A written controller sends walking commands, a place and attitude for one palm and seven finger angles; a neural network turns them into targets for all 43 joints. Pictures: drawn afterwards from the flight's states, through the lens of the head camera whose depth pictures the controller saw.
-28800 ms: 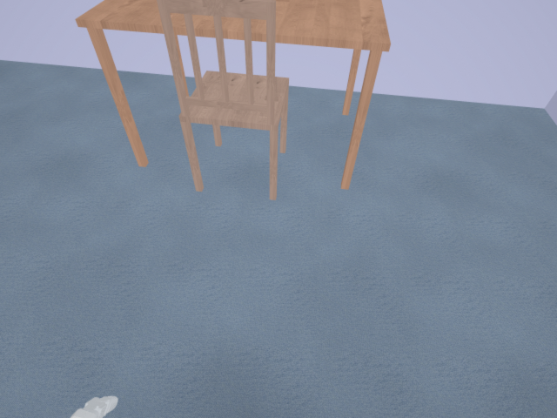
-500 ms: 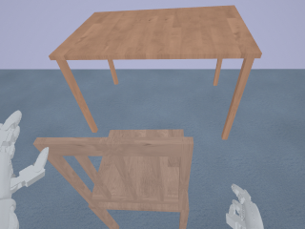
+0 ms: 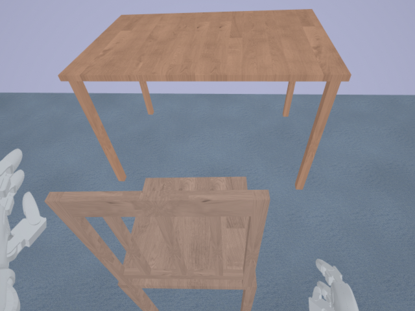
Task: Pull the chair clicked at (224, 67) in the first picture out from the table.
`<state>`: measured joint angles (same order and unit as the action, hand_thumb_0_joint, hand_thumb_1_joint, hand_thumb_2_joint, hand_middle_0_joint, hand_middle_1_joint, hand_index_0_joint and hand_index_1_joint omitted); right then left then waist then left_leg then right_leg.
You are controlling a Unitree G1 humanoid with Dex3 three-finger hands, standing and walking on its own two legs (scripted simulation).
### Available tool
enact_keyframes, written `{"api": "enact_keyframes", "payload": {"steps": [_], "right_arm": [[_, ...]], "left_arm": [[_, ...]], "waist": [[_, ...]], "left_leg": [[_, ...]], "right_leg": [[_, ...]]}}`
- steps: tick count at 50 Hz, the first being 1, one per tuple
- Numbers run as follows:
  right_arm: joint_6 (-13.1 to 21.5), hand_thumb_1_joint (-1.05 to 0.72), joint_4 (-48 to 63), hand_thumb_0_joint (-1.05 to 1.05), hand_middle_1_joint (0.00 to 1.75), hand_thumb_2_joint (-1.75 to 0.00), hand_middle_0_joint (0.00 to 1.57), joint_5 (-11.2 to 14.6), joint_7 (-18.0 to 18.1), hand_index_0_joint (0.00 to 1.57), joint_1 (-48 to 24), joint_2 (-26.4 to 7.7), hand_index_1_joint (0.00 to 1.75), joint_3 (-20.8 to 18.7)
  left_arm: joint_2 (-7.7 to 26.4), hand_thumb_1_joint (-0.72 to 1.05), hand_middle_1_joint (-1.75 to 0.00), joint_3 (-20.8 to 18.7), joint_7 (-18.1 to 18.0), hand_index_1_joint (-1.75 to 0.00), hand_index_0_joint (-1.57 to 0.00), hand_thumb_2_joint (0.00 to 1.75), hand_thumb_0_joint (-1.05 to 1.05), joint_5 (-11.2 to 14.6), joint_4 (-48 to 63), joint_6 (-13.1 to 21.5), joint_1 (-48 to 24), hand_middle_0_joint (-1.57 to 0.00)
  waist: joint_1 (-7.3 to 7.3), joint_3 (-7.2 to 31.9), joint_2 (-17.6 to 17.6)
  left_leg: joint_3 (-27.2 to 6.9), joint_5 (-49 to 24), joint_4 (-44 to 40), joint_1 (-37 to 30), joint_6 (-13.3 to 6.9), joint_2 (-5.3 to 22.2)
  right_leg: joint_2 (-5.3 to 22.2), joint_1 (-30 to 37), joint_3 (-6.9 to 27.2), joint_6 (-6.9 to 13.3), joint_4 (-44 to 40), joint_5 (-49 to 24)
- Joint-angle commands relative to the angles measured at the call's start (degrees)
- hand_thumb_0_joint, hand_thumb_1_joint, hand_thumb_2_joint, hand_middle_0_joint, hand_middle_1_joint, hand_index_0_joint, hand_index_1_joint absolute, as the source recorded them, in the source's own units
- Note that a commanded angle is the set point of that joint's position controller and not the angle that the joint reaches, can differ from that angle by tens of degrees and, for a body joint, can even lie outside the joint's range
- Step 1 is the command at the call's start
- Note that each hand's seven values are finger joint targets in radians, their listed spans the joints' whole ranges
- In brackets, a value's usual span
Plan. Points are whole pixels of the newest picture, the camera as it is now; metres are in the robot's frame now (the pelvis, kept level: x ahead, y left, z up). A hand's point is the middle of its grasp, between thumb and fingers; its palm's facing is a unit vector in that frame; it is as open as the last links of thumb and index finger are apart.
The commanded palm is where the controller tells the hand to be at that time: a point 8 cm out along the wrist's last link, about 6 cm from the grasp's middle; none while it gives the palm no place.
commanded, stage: step back with the hand held close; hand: left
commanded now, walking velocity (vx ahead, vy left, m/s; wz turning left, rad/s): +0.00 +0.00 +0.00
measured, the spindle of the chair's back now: (174, 247) +0.27 +0.13 -0.09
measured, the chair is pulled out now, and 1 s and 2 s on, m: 0.58 0.58 0.58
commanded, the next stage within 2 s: stop stepping back and stand still in 1.76 s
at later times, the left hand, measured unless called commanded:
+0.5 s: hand (31, 247) +0.16 +0.26 +0.15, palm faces +0.38 -0.75 -0.54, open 7.4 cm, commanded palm +0.10 +0.30 +0.18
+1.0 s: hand out of the picture +0.10 +0.27 +0.16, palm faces +0.44 -0.73 -0.53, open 7.4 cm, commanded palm +0.03 +0.30 +0.18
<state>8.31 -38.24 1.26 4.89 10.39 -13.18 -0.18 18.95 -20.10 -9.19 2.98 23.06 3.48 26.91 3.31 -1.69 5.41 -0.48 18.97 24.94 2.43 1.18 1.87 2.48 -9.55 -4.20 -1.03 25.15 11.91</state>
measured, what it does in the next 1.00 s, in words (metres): shifts its weight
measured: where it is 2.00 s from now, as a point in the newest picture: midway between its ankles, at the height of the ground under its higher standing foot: outside the picture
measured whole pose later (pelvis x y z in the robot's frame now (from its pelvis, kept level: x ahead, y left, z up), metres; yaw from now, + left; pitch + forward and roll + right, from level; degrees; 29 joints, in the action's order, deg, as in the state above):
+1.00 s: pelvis -0.10 +0.00 -0.02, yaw +1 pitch +0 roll +0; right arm 5.2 -32.8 1.2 4.7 13.5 -11.9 -1.0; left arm 26.4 -26.9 -10.8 1.3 32.6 10.0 33.3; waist -0.8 -2.8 -1.0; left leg -1.4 15.1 36.5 21.5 0.9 0.8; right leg 2.7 -25.5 -3.0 -0.8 30.9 7.2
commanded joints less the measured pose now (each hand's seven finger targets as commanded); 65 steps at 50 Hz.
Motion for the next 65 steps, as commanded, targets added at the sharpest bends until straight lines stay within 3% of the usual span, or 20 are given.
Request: {"api": "enact_keyframes", "payload": {"steps": [1, 2, 3, 4, 9, 11, 13, 17, 25, 29, 34, 38, 42, 47, 50, 53, 57, 59, 62, 65], "right_arm": [[3.0, -0.90, 9.4, 0.00, 0.30, -0.90, 0.20, 0.1, 0.5, 0.20, -7.1, -5.8, 0.30, -1.6], [3.2, -0.90, 10.0, 0.00, 0.30, -0.90, 0.20, 0.0, 0.3, 0.20, -7.3, -5.8, 0.30, -1.5], [1.8, -0.90, 11.6, 0.00, 0.30, -0.90, 0.20, 0.8, 0.5, 0.20, -6.0, -6.9, 0.30, -2.0], [1.3, -0.90, 10.4, 0.00, 0.30, -0.90, 0.20, 0.5, 0.5, 0.20, -6.0, -6.0, 0.30, -2.1], [-0.9, -0.90, 11.9, 0.00, 0.30, -0.90, 0.20, -0.2, -0.1, 0.20, -6.4, -6.3, 0.30, -2.6], [-1.6, -0.90, 12.5, 0.00, 0.30, -0.90, 0.20, -0.1, -0.2, 0.20, -6.5, -6.2, 0.30, -2.8], [-2.4, -0.90, 13.2, 0.00, 0.30, -0.90, 0.20, -0.2, -0.3, 0.20, -6.9, -5.9, 0.30, -3.3], [-2.9, -0.90, 14.0, 0.00, 0.30, -0.90, 0.20, 0.3, 0.1, 0.20, -6.6, -5.4, 0.30, -3.8], [-1.6, -0.90, 12.6, 0.00, 0.30, -0.90, 0.20, 0.5, 1.4, 0.20, -5.4, -5.4, 0.30, -3.7], [-1.5, -0.90, 12.6, 0.00, 0.30, -0.90, 0.20, 0.2, 1.3, 0.20, -3.9, -5.4, 0.30, -3.5], [-1.9, -0.90, 12.7, 0.00, 0.30, -0.90, 0.20, -0.3, 0.9, 0.20, -3.1, -5.5, 0.30, -2.9], [-1.8, -0.90, 13.3, 0.00, 0.30, -0.90, 0.20, -0.5, 1.0, 0.20, -3.6, -5.6, 0.30, -2.1], [-0.9, -0.90, 14.3, 0.00, 0.30, -0.90, 0.20, -0.3, 1.0, 0.20, -3.9, -6.6, 0.30, -2.6], [0.0, -0.90, 14.3, 0.00, 0.30, -0.90, 0.20, 0.0, 0.5, 0.20, -3.4, -6.8, 0.30, -3.5], [0.7, -0.90, 13.1, 0.00, 0.30, -0.90, 0.20, 0.3, 0.6, 0.20, -3.2, -6.5, 0.30, -4.1], [1.3, -0.90, 12.9, 0.00, 0.30, -0.90, 0.20, -0.3, 0.3, 0.20, -1.8, -6.6, 0.30, -4.0], [1.3, -0.90, 11.5, 0.00, 0.30, -0.90, 0.20, -1.2, -0.1, 0.20, -1.5, -6.1, 0.30, -3.4], [0.9, -0.90, 10.6, 0.00, 0.30, -0.90, 0.20, -1.5, -0.5, 0.20, -1.4, -5.8, 0.30, -3.0], [0.1, -0.90, 11.2, 0.00, 0.30, -0.90, 0.20, -1.6, -0.3, 0.20, -2.1, -6.1, 0.30, -2.8], [1.1, -0.90, 11.7, 0.00, 0.30, -0.90, 0.20, -1.0, 0.1, 0.20, -3.8, -7.2, 0.30, -3.6]], "left_arm": [[10.5, 0.90, -0.30, -6.0, -0.9, -0.30, -0.20, 0.90, 0.00, -0.4, 11.3, 3.2, -4.5, -0.20], [9.1, 0.90, -0.30, -4.2, -0.7, -0.30, -0.20, 0.90, 0.00, -0.4, 13.3, 3.4, -4.2, -0.20], [19.5, 0.90, -0.30, -13.8, -0.8, -0.30, -0.20, 0.90, 0.00, 0.8, 18.5, 6.7, -13.9, -0.20], [16.3, 0.90, -0.30, -12.3, -0.4, -0.30, -0.20, 0.90, 0.00, 0.2, 13.0, 7.2, -10.0, -0.20], [11.2, 0.90, -0.30, -9.3, 0.1, -0.30, -0.20, 0.90, 0.00, -0.1, 11.1, 7.2, 2.0, -0.20], [10.8, 0.90, -0.30, -9.1, -0.1, -0.30, -0.20, 0.90, 0.00, -0.2, 12.2, 7.0, 5.5, -0.20], [12.2, 0.90, -0.30, -10.7, -0.3, -0.30, -0.20, 0.90, 0.00, -0.5, 14.4, 7.3, 8.0, -0.20], [14.9, 0.90, -0.30, -13.1, -1.0, -0.30, -0.20, 0.90, 0.00, -0.3, 18.7, 8.1, 8.7, -0.20], [14.3, 0.90, -0.30, -12.3, -2.2, -0.30, -0.20, 0.90, 0.00, -0.3, 18.2, 8.2, 5.9, -0.20], [12.9, 0.90, -0.30, -10.3, -2.4, -0.30, -0.20, 0.90, 0.00, -0.7, 15.5, 7.5, 3.1, -0.20], [14.5, 0.90, -0.30, -9.9, -2.8, -0.30, -0.20, 0.90, 0.00, -1.3, 14.0, 6.9, -0.1, -0.20], [16.3, 0.90, -0.30, -11.8, -3.2, -0.30, -0.20, 0.90, 0.00, -1.4, 17.5, 7.8, 0.5, -0.20], [17.1, 0.90, -0.30, -13.8, -3.5, -0.30, -0.20, 0.90, 0.00, -1.6, 22.2, 9.0, 3.2, -0.20], [15.8, 0.90, -0.30, -14.3, -3.2, -0.30, -0.20, 0.90, 0.00, -1.8, 20.5, 9.6, 6.5, -0.20], [16.2, 0.90, -0.30, -15.2, -3.3, -0.30, -0.20, 0.90, 0.00, -2.2, 16.8, 10.1, 4.8, -0.20], [14.8, 0.90, -0.30, -13.4, -3.0, -0.30, -0.20, 0.90, 0.00, -2.2, 16.8, 10.8, 1.7, -0.20], [16.1, 0.90, -0.30, -12.0, -3.1, -0.30, -0.20, 0.90, 0.00, -2.1, 18.5, 10.9, -1.9, -0.20], [16.4, 0.90, -0.30, -12.1, -3.2, -0.30, -0.20, 0.90, 0.00, -1.9, 19.2, 10.8, -1.8, -0.20], [16.7, 0.90, -0.30, -13.3, -3.1, -0.30, -0.20, 0.90, 0.00, -1.7, 21.4, 11.5, 1.4, -0.20], [17.8, 0.90, -0.30, -16.6, -3.4, -0.30, -0.20, 0.90, 0.00, -2.3, 23.2, 12.7, 3.4, -0.20]], "waist": [[0.17, 3.8, -0.7], [0.12, 4.9, -1.2], [-2.06, -1.8, -2.6], [-2.35, -0.5, -5.3], [-2.29, 7.1, -0.9], [-2.31, 9.6, 0.9], [-2.23, 12.0, -1.8], [-2.48, 13.6, -3.6], [-2.71, 8.7, 2.5], [-2.79, 4.8, -3.1], [-3.07, 2.9, -12.1], [-2.87, 6.2, -7.9], [-2.93, 7.2, 3.1], [-2.90, 7.0, 5.7], [-2.97, 4.6, 2.6], [-3.21, 2.6, -2.9], [-3.45, 3.2, -12.6], [-3.50, 6.7, -13.7], [-3.64, 8.2, -6.8], [-3.94, 7.4, 11.5]], "left_leg": [[-0.6, -17.3, -4.2, 6.0, -1.4, 1.2], [-0.6, -17.7, -4.2, 5.4, -1.5, 1.2], [-0.8, -13.1, -3.1, 8.8, -2.4, 2.6], [-1.5, -11.1, -3.0, 8.9, -2.3, 2.4], [-1.5, -22.0, -3.4, 7.4, -2.3, 3.7], [-1.9, -26.5, -3.4, 7.2, -2.3, 4.5], [-2.4, -29.7, -2.2, 7.7, -2.4, 5.0], [-3.0, -26.9, -1.2, 10.4, -2.3, 5.2], [-4.3, -13.2, -3.1, 18.9, -3.2, 6.6], [-3.2, 0.0, -0.5, 22.7, -2.8, 4.1], [-1.5, 8.0, 7.5, 17.3, -2.6, 0.5], [-3.3, 9.3, 3.8, 18.4, -3.6, 1.7], [-7.4, 10.5, -4.6, 28.7, -4.9, 5.6], [-7.1, 10.0, -4.9, 36.0, -5.0, 7.1], [-7.1, 15.0, -4.1, 40.3, -5.2, 7.2], [-6.0, 20.1, 1.3, 38.8, -4.7, 4.6], [-3.1, 14.6, 13.3, 24.5, -2.9, 0.7], [-2.1, 11.4, 16.9, 19.1, -2.6, -0.2], [-6.5, 12.3, 5.9, 21.0, -4.1, 2.7], [-14.5, 19.6, -8.9, 36.6, -8.0, 12.3]], "right_leg": [[1.2, 5.7, 0.7, 2.6, -2.4, -10.2], [1.3, 6.1, 0.6, 2.5, -2.2, -10.8], [3.6, -0.4, 7.6, 2.8, -4.8, -16.2], [4.7, 0.8, 7.4, 3.1, -4.7, -16.7], [4.7, 5.0, 5.5, 2.2, -0.6, -22.5], [4.5, 5.6, 4.5, 1.9, 0.8, -22.7], [4.6, 6.5, 3.9, 1.8, 1.9, -24.5], [5.1, 6.5, 4.1, 1.9, 3.6, -24.0], [4.1, 3.5, 4.4, 1.2, 5.3, -12.1], [5.3, -1.0, 8.1, 1.7, 0.6, -3.6], [9.1, -13.4, 12.9, 3.2, -11.4, 19.6], [7.7, -10.5, 10.2, 2.3, -8.9, 20.3], [3.2, 0.5, 6.4, 0.7, 1.1, 9.6], [2.1, 5.5, 5.0, 0.6, 8.6, -0.6], [2.6, 6.0, 6.4, 0.9, 9.5, 0.5], [4.4, -1.6, 11.3, 2.2, 4.0, 11.1], [10.0, -16.3, 17.0, 5.0, -9.8, 23.3], [12.2, -17.5, 16.2, 5.7, -11.5, 22.5], [8.0, -13.3, 11.3, 3.5, -4.8, 17.0], [-0.8, -0.9, 4.0, 0.5, 17.4, 10.1]]}}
